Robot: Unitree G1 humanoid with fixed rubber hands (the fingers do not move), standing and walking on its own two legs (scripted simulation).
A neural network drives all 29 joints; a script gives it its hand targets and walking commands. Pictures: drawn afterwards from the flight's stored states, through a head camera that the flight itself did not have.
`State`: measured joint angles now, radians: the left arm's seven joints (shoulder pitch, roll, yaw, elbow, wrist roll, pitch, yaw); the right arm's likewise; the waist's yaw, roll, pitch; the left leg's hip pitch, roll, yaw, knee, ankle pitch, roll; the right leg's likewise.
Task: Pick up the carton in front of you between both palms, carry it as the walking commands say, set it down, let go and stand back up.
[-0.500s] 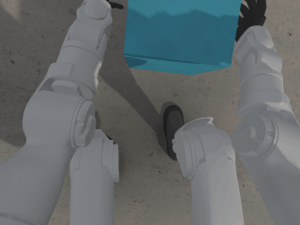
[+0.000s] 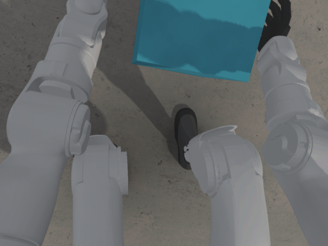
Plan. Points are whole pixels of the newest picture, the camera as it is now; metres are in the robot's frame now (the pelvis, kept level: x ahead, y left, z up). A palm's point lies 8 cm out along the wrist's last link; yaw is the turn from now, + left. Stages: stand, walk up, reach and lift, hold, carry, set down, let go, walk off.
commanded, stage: set down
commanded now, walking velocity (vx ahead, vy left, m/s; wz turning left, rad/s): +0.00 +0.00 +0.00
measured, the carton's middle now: (186, 25) +0.52 -0.11 -0.26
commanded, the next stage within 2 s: let go in 1.24 s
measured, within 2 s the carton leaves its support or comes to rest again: neither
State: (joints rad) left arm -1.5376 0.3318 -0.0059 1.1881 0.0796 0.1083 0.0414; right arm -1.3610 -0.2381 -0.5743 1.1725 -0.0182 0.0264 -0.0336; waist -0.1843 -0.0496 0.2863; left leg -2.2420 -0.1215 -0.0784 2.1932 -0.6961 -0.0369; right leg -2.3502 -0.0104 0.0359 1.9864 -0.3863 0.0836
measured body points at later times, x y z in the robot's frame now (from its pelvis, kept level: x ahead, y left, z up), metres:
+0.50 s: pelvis +0.00 -0.01 +0.04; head +0.35 -0.02 +0.31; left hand +0.61 +0.09 -0.10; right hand +0.48 -0.27 -0.11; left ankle +0.07 +0.12 -0.35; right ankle +0.16 -0.14 -0.35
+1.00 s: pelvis +0.02 -0.01 +0.15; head +0.35 -0.02 +0.46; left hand +0.61 +0.10 +0.04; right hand +0.48 -0.28 +0.04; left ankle +0.07 +0.12 -0.35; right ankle +0.16 -0.14 -0.35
